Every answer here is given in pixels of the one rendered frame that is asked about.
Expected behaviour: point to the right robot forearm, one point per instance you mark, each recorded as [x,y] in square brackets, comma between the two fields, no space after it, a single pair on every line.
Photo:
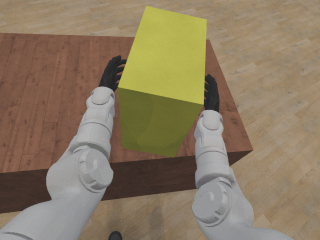
[210,152]

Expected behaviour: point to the robot left upper arm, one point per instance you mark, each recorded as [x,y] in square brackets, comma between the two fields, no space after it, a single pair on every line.
[76,185]

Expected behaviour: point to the right robot hand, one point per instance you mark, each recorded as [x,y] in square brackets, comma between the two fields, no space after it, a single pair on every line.
[212,101]

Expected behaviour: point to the left robot forearm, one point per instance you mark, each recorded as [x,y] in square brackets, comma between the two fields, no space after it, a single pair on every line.
[95,129]

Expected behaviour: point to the robot right upper arm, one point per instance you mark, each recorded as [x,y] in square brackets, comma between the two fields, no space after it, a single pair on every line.
[223,214]

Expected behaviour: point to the carton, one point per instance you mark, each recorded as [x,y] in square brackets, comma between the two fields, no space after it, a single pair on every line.
[161,90]

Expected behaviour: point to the pedestal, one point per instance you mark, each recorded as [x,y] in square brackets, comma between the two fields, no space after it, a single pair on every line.
[45,81]

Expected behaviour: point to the left robot hand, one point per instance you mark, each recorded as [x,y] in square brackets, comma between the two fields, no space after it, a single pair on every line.
[110,77]

